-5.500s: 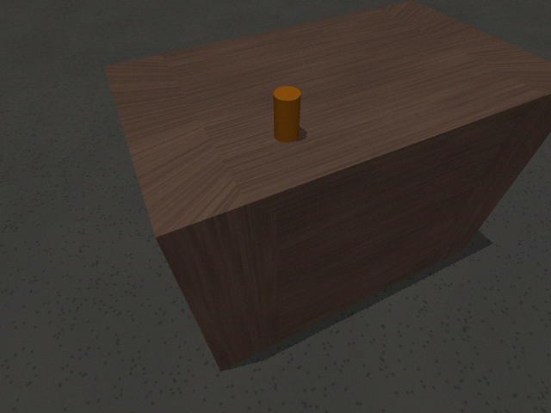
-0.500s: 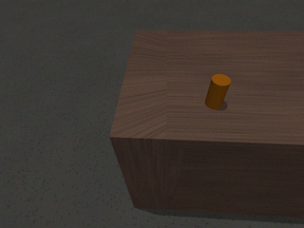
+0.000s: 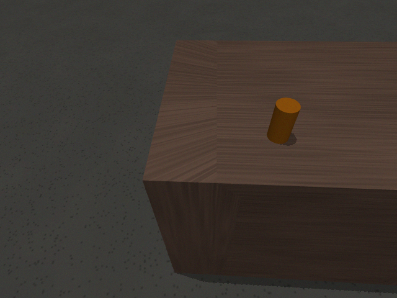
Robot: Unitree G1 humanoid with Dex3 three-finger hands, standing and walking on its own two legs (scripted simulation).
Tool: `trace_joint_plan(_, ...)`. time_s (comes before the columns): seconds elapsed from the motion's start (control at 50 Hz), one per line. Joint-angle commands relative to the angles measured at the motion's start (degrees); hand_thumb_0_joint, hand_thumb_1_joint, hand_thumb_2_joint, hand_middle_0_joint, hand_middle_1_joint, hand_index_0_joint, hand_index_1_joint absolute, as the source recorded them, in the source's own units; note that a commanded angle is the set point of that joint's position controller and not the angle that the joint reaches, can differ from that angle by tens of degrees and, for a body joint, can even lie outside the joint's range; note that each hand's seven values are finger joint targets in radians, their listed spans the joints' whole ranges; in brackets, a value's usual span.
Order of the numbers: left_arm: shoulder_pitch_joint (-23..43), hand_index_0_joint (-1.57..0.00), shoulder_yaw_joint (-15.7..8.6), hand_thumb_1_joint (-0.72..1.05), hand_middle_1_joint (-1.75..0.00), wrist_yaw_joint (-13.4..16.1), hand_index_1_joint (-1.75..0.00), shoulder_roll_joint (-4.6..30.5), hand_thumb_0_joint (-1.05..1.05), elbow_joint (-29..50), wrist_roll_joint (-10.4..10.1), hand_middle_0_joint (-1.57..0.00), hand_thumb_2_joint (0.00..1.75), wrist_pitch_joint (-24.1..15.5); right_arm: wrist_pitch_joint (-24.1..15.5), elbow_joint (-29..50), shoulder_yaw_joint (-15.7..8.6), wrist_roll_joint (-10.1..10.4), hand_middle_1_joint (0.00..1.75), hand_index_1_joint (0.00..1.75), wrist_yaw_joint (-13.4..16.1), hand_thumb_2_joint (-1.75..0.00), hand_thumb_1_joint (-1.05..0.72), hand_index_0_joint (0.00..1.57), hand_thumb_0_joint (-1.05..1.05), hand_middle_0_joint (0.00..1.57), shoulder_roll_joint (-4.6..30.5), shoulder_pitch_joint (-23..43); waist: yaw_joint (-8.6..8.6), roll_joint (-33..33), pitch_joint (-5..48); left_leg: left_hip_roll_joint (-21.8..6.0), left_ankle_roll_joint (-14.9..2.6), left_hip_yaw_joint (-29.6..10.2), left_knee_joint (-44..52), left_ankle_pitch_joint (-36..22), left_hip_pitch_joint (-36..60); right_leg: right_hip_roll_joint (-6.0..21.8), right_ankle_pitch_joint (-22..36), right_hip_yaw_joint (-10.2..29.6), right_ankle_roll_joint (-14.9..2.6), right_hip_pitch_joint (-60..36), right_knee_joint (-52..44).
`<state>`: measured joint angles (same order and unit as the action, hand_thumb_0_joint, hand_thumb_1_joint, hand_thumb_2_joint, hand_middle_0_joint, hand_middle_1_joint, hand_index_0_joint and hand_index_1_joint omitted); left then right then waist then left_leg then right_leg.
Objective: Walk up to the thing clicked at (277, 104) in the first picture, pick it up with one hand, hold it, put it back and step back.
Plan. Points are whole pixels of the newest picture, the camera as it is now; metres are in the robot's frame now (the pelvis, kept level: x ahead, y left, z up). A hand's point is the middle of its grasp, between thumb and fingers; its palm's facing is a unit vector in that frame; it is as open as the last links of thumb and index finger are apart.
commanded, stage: stand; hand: right
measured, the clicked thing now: (282, 121) +0.49 -0.17 +0.07
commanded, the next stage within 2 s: rise first in 0.28 s
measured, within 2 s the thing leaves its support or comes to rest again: neither
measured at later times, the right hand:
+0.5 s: hand out of the picture +0.11 -0.24 -0.15, palm faces +0.08 +0.94 -0.32, open 8.3 cm
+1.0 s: hand (347, 265) +0.19 -0.25 -0.02, palm faces +0.31 +0.88 -0.36, open 16.9 cm
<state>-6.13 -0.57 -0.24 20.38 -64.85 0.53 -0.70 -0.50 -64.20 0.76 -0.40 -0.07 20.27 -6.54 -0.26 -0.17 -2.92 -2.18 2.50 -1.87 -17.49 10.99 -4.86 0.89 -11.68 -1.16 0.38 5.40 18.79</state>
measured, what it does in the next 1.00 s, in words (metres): stands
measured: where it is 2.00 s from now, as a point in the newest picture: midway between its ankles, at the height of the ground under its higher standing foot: outside the picture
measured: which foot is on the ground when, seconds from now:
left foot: down 0.00-1.00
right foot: down 0.00-1.00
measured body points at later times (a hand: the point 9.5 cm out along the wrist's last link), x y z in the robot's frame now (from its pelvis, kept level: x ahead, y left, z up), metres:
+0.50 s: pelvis -0.01 +0.00 +0.00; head +0.03 +0.00 +0.44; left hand +0.11 +0.30 -0.12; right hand +0.11 -0.29 -0.13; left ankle -0.01 +0.15 -0.75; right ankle -0.02 -0.12 -0.75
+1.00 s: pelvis +0.01 +0.01 -0.01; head +0.01 +0.03 +0.44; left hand +0.19 +0.25 -0.09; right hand +0.17 -0.30 +0.00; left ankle -0.01 +0.15 -0.75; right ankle -0.02 -0.12 -0.75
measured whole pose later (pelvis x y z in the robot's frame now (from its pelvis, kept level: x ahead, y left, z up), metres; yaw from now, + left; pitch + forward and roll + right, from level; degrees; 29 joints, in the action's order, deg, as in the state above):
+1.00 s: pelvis +0.01 +0.01 -0.01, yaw -2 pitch +0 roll +0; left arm -14.0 -3.3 4.6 12.3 -32.7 -1.6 -4.4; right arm -3.8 -13.6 -10.0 3.0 4.4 17.0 -18.9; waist 1.9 2.0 0.6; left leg -1.8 1.5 0.0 -24.4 15.7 -8.5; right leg 1.3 -15.1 0.8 1.3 9.2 24.5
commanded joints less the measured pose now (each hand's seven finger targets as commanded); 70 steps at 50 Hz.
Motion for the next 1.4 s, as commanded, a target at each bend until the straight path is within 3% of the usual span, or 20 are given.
trace_joint_plan(0.0,1.4,-0.20,-2.1,0.90,-0.30,0.6,-0.30,12.4,0.00,3.4,-0.1,-0.20,0.90,-1.0,-1.0,3.2,-2.7,0.0,0.30,0.30,0.7,-0.90,-0.90,0.20,0.00,0.20,12.5,2.2,-0.08,-0.7,4.5,-5.5,-3.14,-2.9,1.2,-12.3,0.6,6.8,11.9,4.6,-1.67,-0.6,-2.6)
trace_joint_plan(0.36,1.2,-0.12,-1.9,0.82,-0.22,0.8,-0.22,12.5,0.00,3.6,-0.2,-0.12,0.82,-1.2,-1.0,3.0,-2.7,-0.1,0.22,0.22,0.6,-0.82,-0.82,0.12,0.00,0.12,12.0,1.2,0.18,-0.1,4.8,-5.2,-2.96,-2.5,1.3,-12.9,0.2,6.7,13.6,4.6,-1.53,-0.9,-2.5)
trace_joint_plan(0.38,21.3,-0.04,-1.6,0.74,-0.14,1.2,-0.14,3.2,0.00,23.7,-5.0,-0.04,0.74,-7.3,-5.2,23.1,-1.5,4.1,0.14,0.14,1.3,-0.74,-0.74,0.05,0.00,0.06,1.2,21.3,-0.79,3.6,5.0,2.2,-2.20,3.9,-5.0,-7.0,-7.5,0.2,7.8,-0.7,-0.48,7.0,2.8)
trace_joint_plan(0.4,17.8,0.00,-1.0,0.66,-0.06,2.4,-0.06,5.2,0.00,25.0,-6.3,-0.02,0.66,-8.1,-7.6,24.9,-2.0,6.2,0.06,0.06,2.4,-0.66,-0.66,0.05,0.00,0.06,4.0,19.3,1.20,-0.7,8.6,2.7,-2.37,4.2,-2.8,-4.0,-3.3,0.6,5.6,-0.1,-0.45,3.1,0.8)
trace_joint_plan(0.42,13.1,0.00,-2.2,0.58,-0.03,3.3,-0.06,8.0,0.00,20.8,-6.2,-0.02,0.58,-7.7,-7.3,19.8,-3.8,6.0,0.04,0.04,3.3,-0.58,-0.58,0.05,0.00,0.06,8.4,13.4,0.73,-0.4,3.2,2.3,-2.42,3.8,-1.7,0.1,-5.9,0.1,1.5,-0.4,-0.73,5.1,0.5)
trace_joint_plan(0.46,8.4,-0.02,-8.3,0.42,-0.04,4.6,-0.06,13.7,0.00,17.6,-5.5,-0.03,0.42,-6.6,-6.6,16.2,-10.8,5.2,0.04,0.04,5.1,-0.42,-0.42,0.05,0.00,0.06,15.2,10.9,0.72,1.1,8.1,2.0,-2.22,4.0,-5.6,-3.3,-7.5,-0.5,5.0,-0.8,-0.58,6.5,3.8)
trace_joint_plan(0.5,6.4,-0.03,-7.3,0.26,-0.04,4.7,-0.05,7.7,0.00,14.5,-4.3,-0.03,0.26,-6.5,-6.8,15.5,-9.5,3.9,0.04,0.04,4.9,-0.26,-0.26,0.05,0.00,0.06,9.3,10.2,0.63,1.6,11.7,2.2,-2.60,3.8,-7.5,-6.2,-7.6,-0.3,8.8,-0.6,-0.43,6.5,5.8)
trace_joint_plan(0.54,0.9,-0.04,-10.2,0.16,-0.05,4.4,-0.05,8.0,0.00,17.0,-2.8,-0.04,0.19,-6.3,-6.3,19.2,-14.7,2.7,0.04,0.04,4.8,-0.19,-0.17,0.05,0.00,0.06,11.7,0.9,1.85,1.1,17.3,2.3,-2.76,3.9,-8.3,-11.4,-4.7,-0.5,14.0,-0.6,-0.37,5.0,6.2)
trace_joint_plan(0.6,-3.2,-0.06,-10.6,0.01,-0.05,4.4,-0.04,7.6,0.00,21.8,-2.3,-0.05,0.11,-5.6,-5.4,26.4,-14.8,3.0,0.05,0.05,4.5,-0.14,0.03,0.05,0.00,0.05,10.4,-3.3,0.84,1.8,18.2,2.8,-2.25,4.6,-6.9,-17.0,-2.3,-0.8,18.7,-1.2,-0.13,2.6,5.3)
trace_joint_plan(0.64,-6.3,-0.06,-8.3,-0.09,-0.05,3.9,-0.04,2.8,0.00,19.6,-2.5,-0.05,0.10,-4.4,-4.2,26.3,-13.9,3.2,0.05,0.05,4.1,-0.13,0.12,0.05,0.00,0.05,7.5,-7.8,1.43,2.6,14.7,2.8,-2.32,4.9,-6.3,-16.1,-3.3,-0.9,17.7,-1.4,-0.15,4.4,4.9)
trace_joint_plan(0.68,1.6,-0.05,-5.6,-0.19,-0.05,3.8,-0.05,-0.4,0.00,27.4,-2.9,-0.05,0.10,-4.8,-4.8,37.8,-11.7,3.5,0.05,0.05,4.3,-0.11,0.21,0.05,0.00,0.05,6.3,0.6,1.54,3.7,12.1,2.5,-2.27,4.7,-5.3,-12.7,-4.1,-0.7,13.8,-1.3,-0.23,5.8,4.1)
trace_joint_plan(0.8,2.6,-0.07,-7.1,-0.50,-0.06,5.6,-0.06,3.3,0.00,36.1,-2.5,-0.07,0.04,-6.0,-5.8,50.4,-14.0,3.0,0.05,0.05,5.7,-0.06,0.45,0.04,0.00,0.04,9.2,-0.9,1.19,1.9,12.1,2.4,-2.36,4.8,-4.9,-10.7,-3.4,-0.5,12.3,-1.0,-0.55,2.9,3.6)
trace_joint_plan(0.88,-2.8,-0.07,-4.8,-0.54,-0.06,5.7,-0.06,-0.1,0.00,41.3,-2.5,-0.07,0.03,-6.1,-6.3,58.1,-16.3,3.2,0.05,0.05,5.8,-0.05,0.52,0.04,0.00,0.04,9.1,-7.1,2.73,1.4,11.1,2.1,-2.11,5.3,-5.0,-13.4,-1.5,-0.9,15.7,-1.2,-0.58,1.4,3.8)
trace_joint_plan(0.98,-10.1,-0.06,-6.4,-0.54,-0.05,4.6,-0.05,-0.9,0.00,38.9,-2.4,-0.06,0.02,-5.5,-6.4,65.4,-17.5,3.6,0.06,0.06,4.4,-0.03,0.61,0.04,0.00,0.03,7.0,-12.7,1.82,2.6,6.5,2.3,-2.05,5.7,-4.8,-13.8,-2.7,-0.8,16.2,-1.7,-0.54,1.3,3.3)
trace_joint_plan(1.06,-9.0,-0.06,-8.7,-0.55,-0.05,3.5,-0.05,0.5,0.00,39.9,-2.4,-0.06,0.02,-5.3,-7.2,69.8,-22.0,3.8,0.06,0.06,3.5,-0.03,0.61,0.04,0.00,0.03,9.0,-14.2,2.39,1.4,5.4,2.0,-1.89,5.6,-4.5,-13.4,-2.5,-1.0,15.6,-1.6,-0.70,1.7,3.3)
trace_joint_plan(1.1,-5.8,-0.06,-10.1,-0.56,-0.05,3.5,-0.05,1.6,0.00,42.6,-2.2,-0.06,0.03,-5.5,-8.2,74.9,-22.2,3.9,0.06,0.06,3.3,-0.03,0.59,0.04,0.00,0.04,9.0,-12.0,2.15,1.0,6.9,1.9,-1.78,5.5,-4.6,-14.1,-1.9,-1.0,16.2,-1.3,-0.66,1.0,3.5)
trace_joint_plan(1.2,-3.6,-0.05,-6.7,-0.57,-0.05,3.2,-0.06,-2.4,0.00,41.9,-1.9,-0.06,0.04,-5.8,-10.1,79.1,-19.9,3.6,0.06,0.06,3.1,-0.03,0.60,0.04,0.00,0.04,5.6,-13.6,2.96,0.7,7.4,1.9,-2.09,5.6,-4.7,-12.0,-1.1,-0.8,14.9,-1.1,-0.53,0.2,3.0)
trace_joint_plan(1.32,-5.9,-0.05,-9.8,-0.57,-0.05,3.9,-0.06,0.5,0.00,40.8,-1.7,-0.06,0.04,-6.1,-12.4,82.4,-27.0,3.8,0.06,0.06,3.4,-0.03,0.59,0.04,0.00,0.04,11.0,-14.6,3.90,1.6,6.1,1.5,-1.93,5.4,-4.2,-10.4,-1.2,-1.5,13.0,-1.3,-0.69,0.8,3.0)
trace_joint_plan(1.34,-5.8,-0.05,-7.5,-0.56,-0.05,3.4,-0.05,-2.6,0.00,40.2,-1.8,-0.06,0.04,-6.0,-12.8,83.3,-24.7,3.7,0.06,0.06,3.0,-0.03,0.60,0.04,0.00,0.04,8.5,-15.0,3.87,2.8,5.2,1.5,-2.05,5.4,-4.0,-9.3,-1.7,-1.5,12.1,-1.4,-0.67,1.4,2.7)
trace_joint_plan(1.38,-5.1,-0.05,-9.8,-0.57,-0.04,3.5,-0.05,-0.6,0.00,41.6,-1.8,-0.06,0.04,-6.3,-13.4,83.9,-25.9,3.8,0.06,0.06,2.9,-0.03,0.60,0.04,0.00,0.04,9.3,-14.7,3.23,1.7,5.0,1.6,-1.93,5.5,-3.5,-7.4,-1.8,-1.6,10.0,-1.3,-0.81,1.7,2.3)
